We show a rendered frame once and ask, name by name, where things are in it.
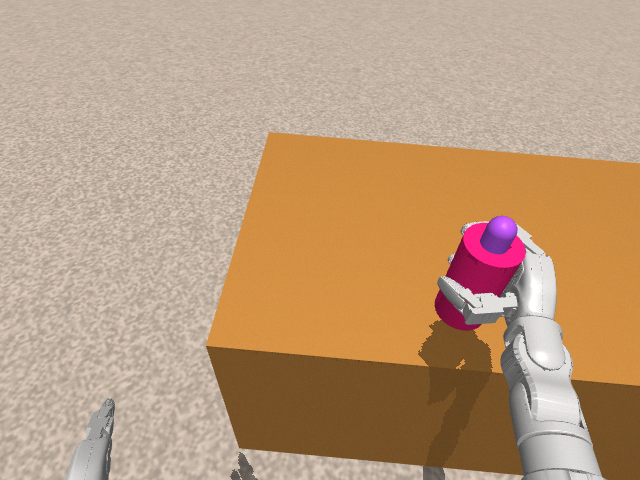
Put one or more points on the bottle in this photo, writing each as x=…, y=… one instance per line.
x=485, y=261

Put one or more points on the right robot arm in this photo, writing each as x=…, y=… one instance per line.
x=549, y=427

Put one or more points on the right robot hand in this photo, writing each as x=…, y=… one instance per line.
x=532, y=291

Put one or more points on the left robot hand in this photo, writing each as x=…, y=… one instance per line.
x=91, y=459

